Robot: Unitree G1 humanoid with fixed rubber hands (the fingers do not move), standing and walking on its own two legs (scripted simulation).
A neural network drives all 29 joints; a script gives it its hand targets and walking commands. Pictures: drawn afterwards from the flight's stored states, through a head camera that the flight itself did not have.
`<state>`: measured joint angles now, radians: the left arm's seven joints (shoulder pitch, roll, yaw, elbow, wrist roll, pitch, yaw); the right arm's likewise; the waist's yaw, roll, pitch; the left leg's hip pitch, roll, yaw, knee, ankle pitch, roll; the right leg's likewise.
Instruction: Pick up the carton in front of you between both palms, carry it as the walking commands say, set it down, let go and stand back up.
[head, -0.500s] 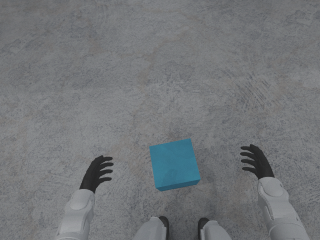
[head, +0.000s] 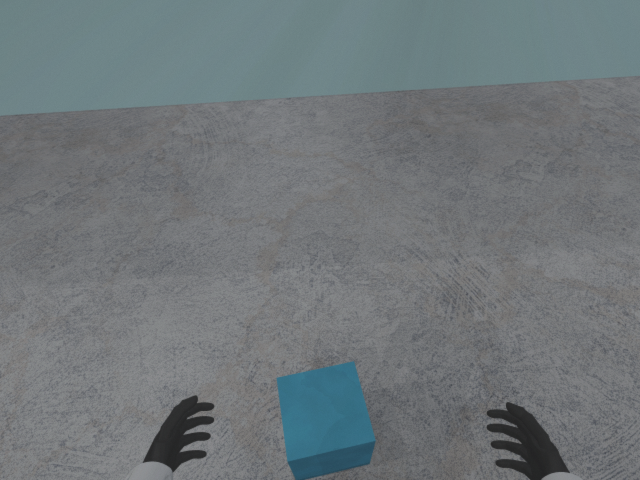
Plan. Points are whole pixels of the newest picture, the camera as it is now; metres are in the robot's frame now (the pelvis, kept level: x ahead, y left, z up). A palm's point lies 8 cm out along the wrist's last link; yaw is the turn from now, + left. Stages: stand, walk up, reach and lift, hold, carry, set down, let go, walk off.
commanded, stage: let go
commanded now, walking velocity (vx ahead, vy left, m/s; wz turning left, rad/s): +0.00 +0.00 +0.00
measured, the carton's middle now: (324, 422) +0.38 +0.05 -0.65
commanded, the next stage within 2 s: stand in 0.26 s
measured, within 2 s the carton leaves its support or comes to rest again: neither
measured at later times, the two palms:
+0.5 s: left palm out of the picture +0.14 +0.29 -0.09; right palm out of the picture +0.13 -0.28 -0.08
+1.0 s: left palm out of the picture +0.14 +0.30 -0.10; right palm out of the picture +0.12 -0.28 -0.09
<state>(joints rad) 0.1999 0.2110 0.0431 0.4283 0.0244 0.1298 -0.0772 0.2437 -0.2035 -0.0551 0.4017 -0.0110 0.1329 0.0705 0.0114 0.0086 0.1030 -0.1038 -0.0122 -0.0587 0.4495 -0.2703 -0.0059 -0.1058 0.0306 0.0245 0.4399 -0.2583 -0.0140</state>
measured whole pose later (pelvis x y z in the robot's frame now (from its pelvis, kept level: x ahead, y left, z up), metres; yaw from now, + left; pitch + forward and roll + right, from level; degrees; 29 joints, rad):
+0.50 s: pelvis +0.00 +0.01 -0.01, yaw -1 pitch -1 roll +0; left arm 0.21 0.33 0.05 0.67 0.04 0.02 0.01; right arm 0.23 -0.32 -0.06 0.67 -0.04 0.02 -0.01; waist 0.01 -0.01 0.00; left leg -0.21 -0.02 -0.04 0.54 -0.31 0.01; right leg -0.21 0.02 0.04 0.54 -0.30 0.00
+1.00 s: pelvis +0.01 +0.01 +0.00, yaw -1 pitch -2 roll +0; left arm 0.14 0.35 0.02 0.87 0.03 -0.01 0.03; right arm 0.16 -0.35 -0.03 0.85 -0.03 0.01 -0.02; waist 0.00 -0.01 0.02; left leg -0.13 -0.03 -0.03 0.43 -0.28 0.01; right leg -0.14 0.02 0.06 0.43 -0.26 0.01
